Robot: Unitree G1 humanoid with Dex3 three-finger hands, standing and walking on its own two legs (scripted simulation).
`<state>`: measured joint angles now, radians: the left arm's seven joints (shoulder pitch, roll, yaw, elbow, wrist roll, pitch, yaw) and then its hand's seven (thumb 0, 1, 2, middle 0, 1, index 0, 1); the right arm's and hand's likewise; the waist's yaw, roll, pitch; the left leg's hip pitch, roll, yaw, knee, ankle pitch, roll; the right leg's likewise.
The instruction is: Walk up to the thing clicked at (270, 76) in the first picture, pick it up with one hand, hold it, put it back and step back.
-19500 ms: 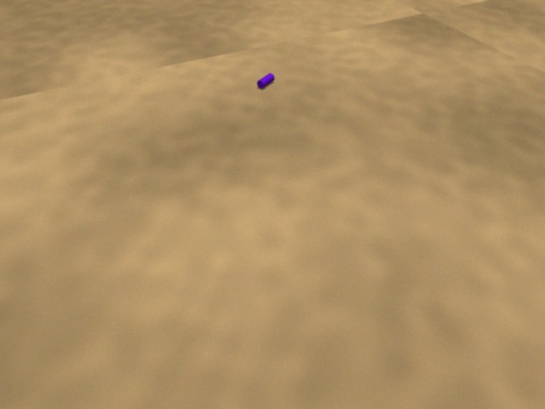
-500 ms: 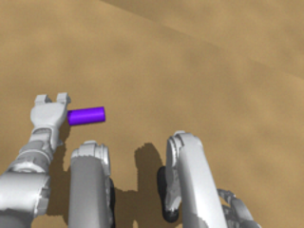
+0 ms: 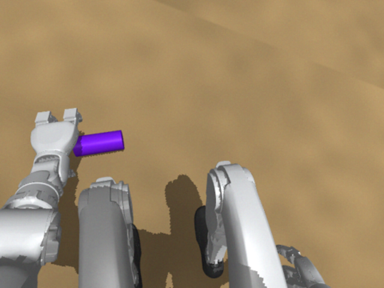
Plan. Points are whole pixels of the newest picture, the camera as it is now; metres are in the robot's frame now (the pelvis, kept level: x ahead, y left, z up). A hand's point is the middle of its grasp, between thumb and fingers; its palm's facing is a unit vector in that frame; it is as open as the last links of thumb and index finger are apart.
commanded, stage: rise first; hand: left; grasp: from above
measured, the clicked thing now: (99, 143) +0.45 +0.19 -0.32
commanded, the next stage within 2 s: approach in 1.94 s
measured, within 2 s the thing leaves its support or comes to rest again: neither
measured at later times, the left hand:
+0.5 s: hand (71, 147) +0.42 +0.23 -0.20, palm faces -0.45 -0.07 -0.89, open 14.0 cm
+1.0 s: hand (71, 144) +0.42 +0.23 -0.20, palm faces -0.44 -0.07 -0.90, open 14.2 cm
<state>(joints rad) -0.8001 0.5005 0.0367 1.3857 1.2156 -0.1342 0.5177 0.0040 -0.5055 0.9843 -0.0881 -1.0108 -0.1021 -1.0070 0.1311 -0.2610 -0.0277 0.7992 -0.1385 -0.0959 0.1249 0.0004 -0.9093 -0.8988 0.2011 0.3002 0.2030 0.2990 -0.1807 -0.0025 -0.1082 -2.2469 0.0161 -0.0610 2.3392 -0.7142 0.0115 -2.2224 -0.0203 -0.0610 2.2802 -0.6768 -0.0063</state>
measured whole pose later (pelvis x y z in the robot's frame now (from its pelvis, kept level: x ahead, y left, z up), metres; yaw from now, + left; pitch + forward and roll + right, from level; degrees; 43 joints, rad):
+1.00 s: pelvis +0.00 +0.00 -0.02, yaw -1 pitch +34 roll -6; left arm -0.87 0.53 0.06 1.48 1.24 -0.14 0.54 0.00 -0.55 1.03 -0.09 -1.01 -0.08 -1.02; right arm 0.16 -0.27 -0.01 0.82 -0.17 -0.12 0.19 0.00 -0.91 -0.90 0.20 0.30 0.20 0.30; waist -0.22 0.01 -0.09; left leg -2.29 0.02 -0.08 2.40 -0.71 0.02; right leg -2.26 -0.02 -0.07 2.33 -0.67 0.00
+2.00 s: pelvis +0.00 +0.00 -0.02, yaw -1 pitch +34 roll -5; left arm -0.87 0.54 0.07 1.52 1.25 -0.16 0.56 0.00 -0.57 1.05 -0.10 -0.97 -0.08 -1.00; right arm 0.16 -0.28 -0.01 0.84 -0.18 -0.15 0.22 0.00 -0.91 -0.90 0.20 0.30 0.20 0.30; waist -0.22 0.01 -0.09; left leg -2.29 0.01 -0.08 2.41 -0.71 0.01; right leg -2.26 -0.02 -0.07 2.33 -0.66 0.00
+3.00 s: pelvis +0.00 +0.00 -0.02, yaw -1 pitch +33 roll -6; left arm -0.97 0.51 0.02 1.65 1.31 -0.18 0.65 0.00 -0.58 1.09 -0.09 -1.01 -0.07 -1.05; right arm 0.11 -0.28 0.02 0.85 -0.22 -0.19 0.27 0.00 -0.91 -0.90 0.20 0.30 0.20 0.30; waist -0.25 -0.01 -0.08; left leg -2.29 0.00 -0.10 2.42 -0.71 0.00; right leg -2.25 -0.02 -0.09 2.34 -0.66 -0.01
